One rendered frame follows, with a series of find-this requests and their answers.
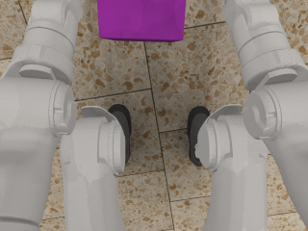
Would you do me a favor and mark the right robot upper arm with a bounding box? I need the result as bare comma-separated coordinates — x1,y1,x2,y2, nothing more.
243,80,308,229

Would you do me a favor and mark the robot left thigh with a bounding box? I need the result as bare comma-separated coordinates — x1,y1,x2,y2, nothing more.
62,116,127,231

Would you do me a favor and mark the left robot forearm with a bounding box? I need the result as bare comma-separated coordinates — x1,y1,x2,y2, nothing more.
0,0,84,85

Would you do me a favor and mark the right robot forearm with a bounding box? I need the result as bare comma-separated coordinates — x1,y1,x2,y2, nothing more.
222,0,308,91

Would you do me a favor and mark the carton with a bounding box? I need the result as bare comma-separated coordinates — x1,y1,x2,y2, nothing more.
96,0,187,42

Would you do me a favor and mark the left robot upper arm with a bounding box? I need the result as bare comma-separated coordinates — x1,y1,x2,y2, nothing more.
0,76,78,231

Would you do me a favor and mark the left robot foot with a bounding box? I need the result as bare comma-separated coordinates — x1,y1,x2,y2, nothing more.
108,104,132,164

